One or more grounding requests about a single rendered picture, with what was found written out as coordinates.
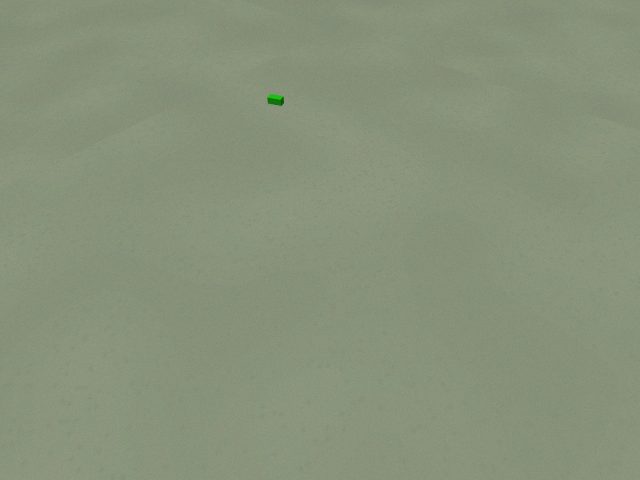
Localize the small box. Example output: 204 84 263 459
267 94 284 106

